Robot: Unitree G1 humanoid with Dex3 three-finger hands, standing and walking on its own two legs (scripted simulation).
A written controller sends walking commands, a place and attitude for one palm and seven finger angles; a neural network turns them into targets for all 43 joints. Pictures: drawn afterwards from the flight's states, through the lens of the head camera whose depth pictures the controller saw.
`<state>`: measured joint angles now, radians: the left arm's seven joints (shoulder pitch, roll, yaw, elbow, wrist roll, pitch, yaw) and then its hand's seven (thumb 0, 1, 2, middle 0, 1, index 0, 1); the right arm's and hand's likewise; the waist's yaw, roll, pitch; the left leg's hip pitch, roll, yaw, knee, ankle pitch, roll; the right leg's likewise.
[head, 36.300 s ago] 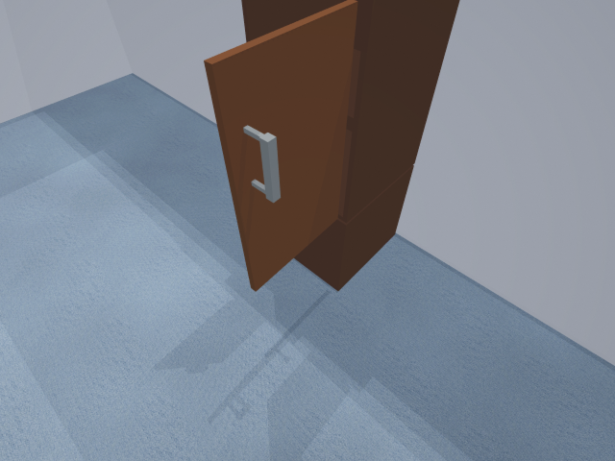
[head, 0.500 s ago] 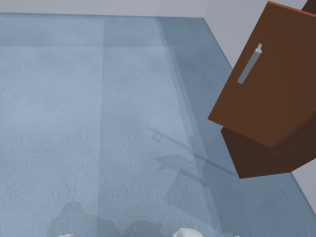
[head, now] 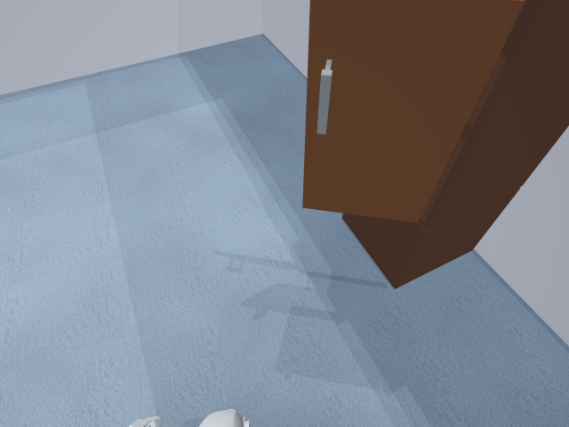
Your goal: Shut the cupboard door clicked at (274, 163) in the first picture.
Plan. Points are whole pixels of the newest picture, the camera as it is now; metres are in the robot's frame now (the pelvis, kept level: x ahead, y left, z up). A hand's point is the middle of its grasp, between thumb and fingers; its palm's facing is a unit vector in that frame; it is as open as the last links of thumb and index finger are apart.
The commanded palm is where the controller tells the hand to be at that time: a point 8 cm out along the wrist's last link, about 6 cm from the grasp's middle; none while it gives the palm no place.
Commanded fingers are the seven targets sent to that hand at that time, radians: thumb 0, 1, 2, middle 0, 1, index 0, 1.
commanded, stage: turn to face it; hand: left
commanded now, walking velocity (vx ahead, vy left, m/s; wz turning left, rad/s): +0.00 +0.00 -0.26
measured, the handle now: (325, 98) +0.71 -0.06 +0.06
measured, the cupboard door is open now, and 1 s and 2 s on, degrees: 54 54 54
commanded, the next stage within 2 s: take the last steps up to it in 0.14 s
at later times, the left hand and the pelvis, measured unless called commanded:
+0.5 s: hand out of the picture +0.12 +0.20 -0.16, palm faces -0.18 -0.97 -0.18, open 7.4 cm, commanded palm none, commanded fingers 0.00 0.90 0.90 -0.20 -0.30 -0.20 -0.30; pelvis +0.03 +0.01 +0.01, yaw -10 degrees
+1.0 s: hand (237, 422) +0.16 +0.09 -0.20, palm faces -0.17 -0.98 -0.11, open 7.4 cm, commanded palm none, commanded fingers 0.00 0.90 0.90 -0.20 -0.30 -0.20 -0.30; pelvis +0.16 -0.07 -0.02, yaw -11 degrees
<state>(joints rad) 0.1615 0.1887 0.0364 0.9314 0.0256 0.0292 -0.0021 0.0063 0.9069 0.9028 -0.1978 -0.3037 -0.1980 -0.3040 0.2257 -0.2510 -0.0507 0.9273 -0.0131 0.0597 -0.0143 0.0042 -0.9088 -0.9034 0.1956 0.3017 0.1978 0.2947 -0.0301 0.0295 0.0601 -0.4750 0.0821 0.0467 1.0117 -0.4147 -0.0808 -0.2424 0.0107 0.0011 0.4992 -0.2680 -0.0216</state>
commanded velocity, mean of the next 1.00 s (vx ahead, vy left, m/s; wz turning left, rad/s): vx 0.20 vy -0.09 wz -0.14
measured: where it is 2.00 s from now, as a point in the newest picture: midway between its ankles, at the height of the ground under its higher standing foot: outside the picture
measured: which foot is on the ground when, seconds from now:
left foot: up 0.00-0.12, down 0.14-0.62, up 0.64-0.96, down 0.98-1.00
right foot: down 0.00-0.16, up 0.18-0.60, down 0.62-0.98, up 1.00-1.00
